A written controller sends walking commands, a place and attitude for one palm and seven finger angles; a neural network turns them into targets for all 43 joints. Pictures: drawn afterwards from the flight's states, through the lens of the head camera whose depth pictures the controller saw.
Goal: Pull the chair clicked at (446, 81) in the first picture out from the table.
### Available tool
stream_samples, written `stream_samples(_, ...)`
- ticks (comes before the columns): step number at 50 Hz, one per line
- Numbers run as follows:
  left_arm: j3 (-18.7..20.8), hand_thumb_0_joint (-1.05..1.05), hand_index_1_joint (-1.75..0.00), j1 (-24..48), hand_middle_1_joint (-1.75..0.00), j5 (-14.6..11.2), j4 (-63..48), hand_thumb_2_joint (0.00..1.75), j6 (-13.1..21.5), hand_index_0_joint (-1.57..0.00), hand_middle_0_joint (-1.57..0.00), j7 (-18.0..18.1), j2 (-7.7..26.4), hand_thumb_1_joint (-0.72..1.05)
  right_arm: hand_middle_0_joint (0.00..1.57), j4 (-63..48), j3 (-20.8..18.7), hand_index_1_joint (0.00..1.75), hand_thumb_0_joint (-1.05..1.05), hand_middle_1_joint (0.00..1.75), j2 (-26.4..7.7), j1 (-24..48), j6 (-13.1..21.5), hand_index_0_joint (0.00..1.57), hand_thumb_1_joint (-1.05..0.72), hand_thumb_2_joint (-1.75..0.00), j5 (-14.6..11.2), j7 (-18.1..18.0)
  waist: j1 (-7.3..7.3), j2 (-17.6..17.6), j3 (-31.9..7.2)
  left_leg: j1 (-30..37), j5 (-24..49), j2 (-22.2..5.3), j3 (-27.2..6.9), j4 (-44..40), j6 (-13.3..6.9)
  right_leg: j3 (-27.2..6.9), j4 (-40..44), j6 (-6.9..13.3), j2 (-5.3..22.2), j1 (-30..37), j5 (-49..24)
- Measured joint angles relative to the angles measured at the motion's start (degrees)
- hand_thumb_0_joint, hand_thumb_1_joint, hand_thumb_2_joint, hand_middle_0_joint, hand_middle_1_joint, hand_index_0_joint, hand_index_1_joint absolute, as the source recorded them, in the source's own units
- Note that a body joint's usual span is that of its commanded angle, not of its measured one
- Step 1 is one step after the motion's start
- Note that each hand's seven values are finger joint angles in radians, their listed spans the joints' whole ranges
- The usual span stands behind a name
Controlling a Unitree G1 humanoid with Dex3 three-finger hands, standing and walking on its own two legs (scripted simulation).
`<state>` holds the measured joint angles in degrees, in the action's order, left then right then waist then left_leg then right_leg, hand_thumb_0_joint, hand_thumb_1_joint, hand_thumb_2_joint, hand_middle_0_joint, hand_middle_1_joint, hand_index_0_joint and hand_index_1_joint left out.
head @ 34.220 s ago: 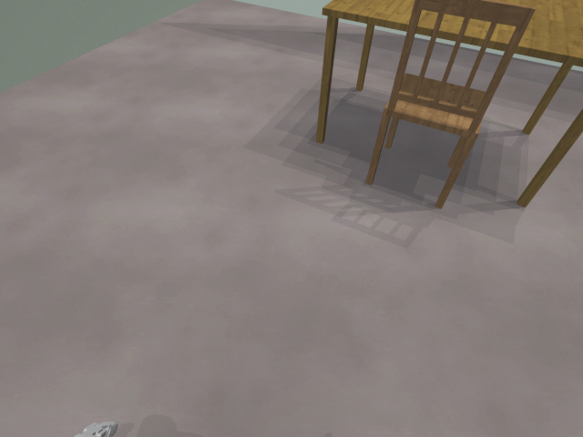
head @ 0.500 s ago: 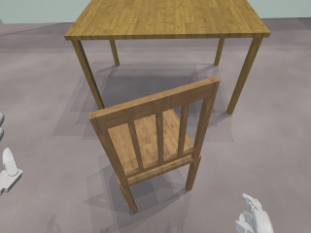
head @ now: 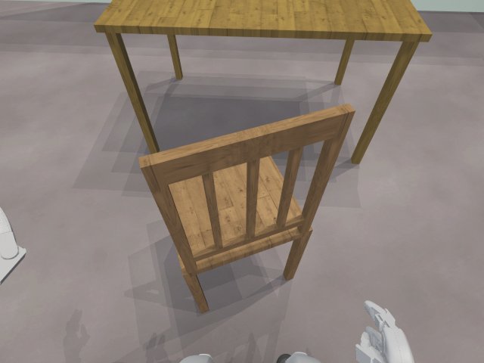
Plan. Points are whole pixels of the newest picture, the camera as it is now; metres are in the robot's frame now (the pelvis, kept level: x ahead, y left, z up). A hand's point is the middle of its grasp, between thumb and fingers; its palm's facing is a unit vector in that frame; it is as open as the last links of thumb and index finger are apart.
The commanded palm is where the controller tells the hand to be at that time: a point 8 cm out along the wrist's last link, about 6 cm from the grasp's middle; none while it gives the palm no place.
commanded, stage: step back with the hand held close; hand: left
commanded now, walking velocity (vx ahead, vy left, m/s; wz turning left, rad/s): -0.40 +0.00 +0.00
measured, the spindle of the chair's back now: (251, 203) +0.44 +0.02 -0.08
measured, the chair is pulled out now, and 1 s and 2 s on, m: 0.54 0.54 0.54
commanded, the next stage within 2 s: stop stepping back and stand still in 0.92 s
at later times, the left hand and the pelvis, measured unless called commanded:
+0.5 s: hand (0, 268) +0.19 +0.27 +0.18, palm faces +0.43 -0.72 -0.55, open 7.4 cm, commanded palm +0.13 +0.29 +0.19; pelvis -0.01 -0.01 +0.01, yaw +1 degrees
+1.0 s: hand out of the picture +0.10 +0.22 +0.17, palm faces +0.34 -0.77 -0.53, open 7.4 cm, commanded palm +0.03 +0.26 +0.19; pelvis -0.11 -0.04 +0.01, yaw +0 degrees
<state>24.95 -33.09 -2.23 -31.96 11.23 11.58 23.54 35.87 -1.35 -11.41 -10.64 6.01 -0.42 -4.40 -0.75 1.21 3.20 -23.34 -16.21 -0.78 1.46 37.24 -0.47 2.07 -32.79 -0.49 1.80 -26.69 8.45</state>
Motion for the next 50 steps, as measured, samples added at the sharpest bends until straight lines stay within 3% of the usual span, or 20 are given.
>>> stream_samples(8,1.18,0.01,-0.30,-0.43,-0.30,-0.65,-0.73,0.90,0.35,-0.22,-0.21,-0.49,1.23,0.89,0.20,0.47,-0.81,0.30,0.02,0.30,0.87,1.83,0.27,0.21,-0.90,-0.89,0.13,-0.22,0.54,-0.90,0.59,0.56,-0.72,-0.43,-0.11,-0.05,0.80,0.12,-1.46,0.68,-0.39,-0.23,1.37)
stream_samples(16,-0.54,0.01,-0.30,-0.88,-0.30,-0.63,-2.70,0.90,1.28,-0.22,-0.21,-0.95,1.24,0.88,0.20,0.80,-2.46,0.30,0.02,0.30,-0.37,3.65,-0.86,0.21,-0.90,-0.89,-0.06,-0.07,1.55,-0.17,0.36,-0.57,-4.48,-0.07,-1.96,1.20,1.12,1.48,0.61,1.32,-0.37,0.46,0.17)
stream_samples(20,1.17,0.01,-0.30,-2.98,-0.30,-0.28,-2.32,0.90,1.38,-0.22,-0.21,-0.57,3.01,0.88,0.20,0.85,-2.48,0.30,0.02,0.30,-0.67,3.38,-1.87,0.20,-0.90,-0.89,-0.25,-0.46,1.48,-1.31,0.16,0.63,3.36,0.33,-1.27,-2.54,0.38,1.16,1.59,0.57,0.25,0.80,-0.79)
stream_samples(24,2.76,0.01,-0.30,-3.47,-0.30,-0.65,0.15,0.90,0.90,-0.22,-0.21,-0.54,3.28,0.88,0.20,0.99,-2.05,0.30,0.02,0.30,0.77,2.29,-0.48,0.20,-0.90,-0.89,0.32,-0.70,0.84,-1.13,-0.85,0.65,2.51,-0.59,-1.38,-3.25,0.50,-1.33,-10.91,0.24,-1.90,-1.27,13.10)
stream_samples(26,2.23,0.01,-0.30,-2.10,-0.30,-1.03,0.58,0.90,0.40,-0.22,-0.21,-0.57,2.14,0.88,0.20,1.35,-1.72,0.30,0.02,0.30,1.47,1.61,0.92,0.20,-0.90,-0.89,0.55,-0.25,0.16,-0.52,-1.03,0.81,3.42,-1.25,-1.90,-4.41,0.86,-1.57,-12.52,0.10,-2.54,0.75,14.70)
stream_samples(31,0.25,0.01,-0.30,0.26,-0.30,-1.13,-0.84,0.90,1.08,-0.21,-0.21,-1.52,0.31,0.89,0.20,1.87,0.08,0.30,0.02,0.30,2.70,2.12,3.20,0.20,-0.90,-0.89,0.94,1.37,-2.10,-0.80,-0.16,-0.07,4.65,-2.71,-0.68,-4.45,2.30,-1.48,0.45,0.40,-1.34,9.57,9.15)
stream_samples(34,-2.06,0.01,-0.30,1.89,-0.30,-0.68,-0.48,0.90,1.70,-0.21,-0.21,-2.88,-0.52,0.89,0.20,2.12,0.62,0.30,0.01,0.30,1.72,3.63,3.02,0.21,-0.90,-0.89,1.06,1.70,-1.27,2.92,1.61,-1.62,4.10,-4.99,-3.09,-3.02,2.48,0.35,3.46,0.96,-4.16,10.21,6.45)
stream_samples(37,-2.89,0.01,-0.30,0.92,-0.30,-0.88,-1.03,0.90,2.35,-0.22,-0.21,-3.61,0.65,0.89,0.21,2.44,-0.17,0.30,0.02,0.30,1.59,3.77,1.60,0.21,-0.90,-0.89,0.29,1.76,-0.31,0.95,1.32,-4.58,-6.13,-0.68,-4.03,9.36,2.42,-0.25,4.13,1.61,-2.43,8.86,4.70)
stream_samples(39,-2.08,0.01,-0.30,-1.15,-0.30,-0.59,-0.79,0.90,2.46,-0.22,-0.21,-3.47,1.40,0.88,0.21,2.33,-0.63,0.30,0.02,0.30,1.43,3.74,0.05,0.21,-0.90,-0.89,-0.10,1.14,0.93,-0.68,0.44,-4.74,-9.00,1.39,-3.12,14.83,2.77,-0.81,5.04,1.56,-1.02,8.06,3.61)
stream_samples(41,-0.77,0.01,-0.30,-3.21,-0.30,-0.50,0.11,0.90,2.39,-0.22,-0.21,-3.15,2.18,0.88,0.21,1.83,-0.83,0.30,0.02,0.30,1.05,3.79,-1.24,0.21,-0.90,-0.89,-0.51,0.42,2.08,-1.65,-0.36,-2.30,-10.12,1.67,-2.10,12.17,2.75,-1.15,5.36,1.23,-0.26,7.03,2.71)
stream_samples(43,0.30,0.01,-0.30,-4.59,-0.30,-0.70,0.79,0.90,2.01,-0.22,-0.21,-2.71,2.95,0.88,0.20,0.99,-1.06,0.30,0.02,0.30,0.33,3.74,-2.07,0.21,-0.90,-0.89,-0.72,-0.20,2.87,-1.87,-0.67,1.82,-8.44,0.96,-1.58,3.73,2.52,-0.96,4.68,0.88,-0.18,5.73,2.32)
stream_samples(45,0.79,0.01,-0.30,-5.01,-0.30,-1.22,0.11,0.90,1.64,-0.22,-0.21,-2.29,3.62,0.88,0.20,0.12,-1.56,0.30,0.02,0.30,-0.91,3.45,-2.14,0.20,-0.90,-0.89,-0.79,-0.61,3.31,-1.13,-0.25,6.58,-0.54,-0.62,-1.27,-6.82,1.67,0.15,2.43,0.52,-0.69,4.14,2.75)
stream_samples(47,1.20,0.01,-0.30,-3.50,-0.30,-1.58,-0.23,0.90,1.61,-0.22,-0.21,-2.13,4.70,0.88,0.20,1.16,-2.50,0.30,0.02,0.30,-0.21,3.83,-1.69,0.20,-0.90,-0.89,-0.81,-0.85,2.27,-3.84,1.36,6.81,1.00,0.58,-0.44,-7.77,1.12,-0.82,-1.60,-0.09,0.41,2.30,5.71)
stream_samples(50,1.37,0.01,-0.30,-3.00,-0.30,-1.70,-0.82,0.90,1.60,-0.22,-0.21,-2.27,3.83,0.89,0.20,2.07,-2.41,0.30,0.02,0.30,1.05,3.26,0.57,0.20,-0.90,-0.89,-0.05,-0.07,0.18,-4.88,2.08,6.46,1.57,-0.46,0.47,-7.45,1.30,-2.42,-11.54,-0.55,-1.60,-0.42,15.76)
